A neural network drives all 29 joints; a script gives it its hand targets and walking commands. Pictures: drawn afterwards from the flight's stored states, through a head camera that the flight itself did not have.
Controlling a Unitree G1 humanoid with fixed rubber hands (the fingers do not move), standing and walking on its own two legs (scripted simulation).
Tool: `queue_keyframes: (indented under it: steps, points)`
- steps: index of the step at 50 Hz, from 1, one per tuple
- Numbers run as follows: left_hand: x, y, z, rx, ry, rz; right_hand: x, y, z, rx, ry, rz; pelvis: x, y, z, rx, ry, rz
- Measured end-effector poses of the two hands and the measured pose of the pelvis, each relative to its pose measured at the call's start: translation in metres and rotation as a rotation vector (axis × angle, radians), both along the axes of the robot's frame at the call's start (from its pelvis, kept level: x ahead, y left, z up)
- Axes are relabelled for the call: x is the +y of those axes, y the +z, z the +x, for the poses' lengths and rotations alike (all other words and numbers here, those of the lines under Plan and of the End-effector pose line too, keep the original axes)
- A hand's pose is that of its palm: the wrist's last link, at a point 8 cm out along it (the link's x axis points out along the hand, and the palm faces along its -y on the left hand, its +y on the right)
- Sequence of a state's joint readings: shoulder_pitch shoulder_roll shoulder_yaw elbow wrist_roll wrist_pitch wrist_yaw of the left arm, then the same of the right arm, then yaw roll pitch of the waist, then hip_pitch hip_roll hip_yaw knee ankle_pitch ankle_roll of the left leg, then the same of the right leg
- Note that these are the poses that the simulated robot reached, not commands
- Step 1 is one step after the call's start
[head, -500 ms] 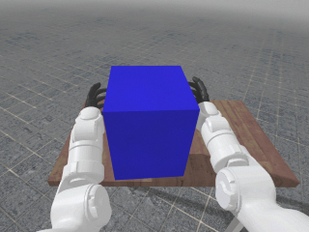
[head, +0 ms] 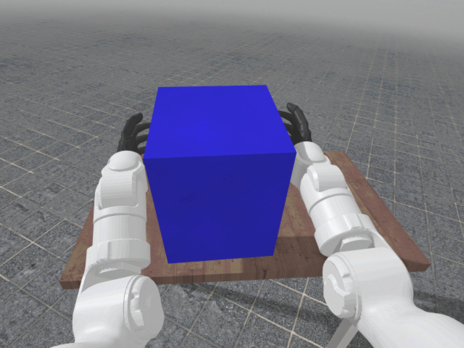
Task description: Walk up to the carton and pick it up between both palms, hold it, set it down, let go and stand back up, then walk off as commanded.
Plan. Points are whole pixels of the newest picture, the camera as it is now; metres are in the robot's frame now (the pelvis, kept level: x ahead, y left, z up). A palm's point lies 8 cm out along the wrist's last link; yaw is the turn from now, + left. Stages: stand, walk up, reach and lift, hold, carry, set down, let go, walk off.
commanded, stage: reach and lift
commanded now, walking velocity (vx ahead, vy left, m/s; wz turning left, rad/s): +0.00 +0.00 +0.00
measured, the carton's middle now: (217, 173) +0.40 +0.02 +0.16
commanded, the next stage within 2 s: hold in 0.26 s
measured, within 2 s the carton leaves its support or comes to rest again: neither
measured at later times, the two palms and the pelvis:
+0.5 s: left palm (130, 150) +0.38 +0.16 +0.22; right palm (300, 141) +0.39 -0.13 +0.24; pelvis +0.00 +0.00 +0.00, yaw +0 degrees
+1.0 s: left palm (131, 146) +0.38 +0.16 +0.23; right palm (303, 138) +0.39 -0.13 +0.24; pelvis +0.01 +0.00 +0.00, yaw +0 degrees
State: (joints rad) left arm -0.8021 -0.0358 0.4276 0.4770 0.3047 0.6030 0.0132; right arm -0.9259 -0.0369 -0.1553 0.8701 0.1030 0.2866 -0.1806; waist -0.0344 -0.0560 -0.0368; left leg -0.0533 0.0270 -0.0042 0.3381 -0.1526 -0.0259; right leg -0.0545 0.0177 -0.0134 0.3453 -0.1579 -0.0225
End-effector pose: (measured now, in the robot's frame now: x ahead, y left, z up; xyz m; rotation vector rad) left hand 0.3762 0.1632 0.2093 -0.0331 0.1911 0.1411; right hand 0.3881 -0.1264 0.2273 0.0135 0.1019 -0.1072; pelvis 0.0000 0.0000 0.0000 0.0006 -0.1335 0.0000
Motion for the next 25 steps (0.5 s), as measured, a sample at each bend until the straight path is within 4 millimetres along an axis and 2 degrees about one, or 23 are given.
queue_keyframes:
  steps: [12, 25]
  points:
    - [-0.002, 0.003, 0.003, 0.020, -0.005, -0.001, -0.002, -0.002, 0.001, 0.020, -0.006, 0.016, 0.000, 0.000, 0.002, 0.002, 0.000, 0.000]
    - [-0.001, 0.012, 0.006, 0.005, -0.008, 0.018, -0.001, 0.009, 0.004, 0.005, -0.006, 0.018, 0.000, 0.000, 0.005, 0.006, 0.000, 0.000]
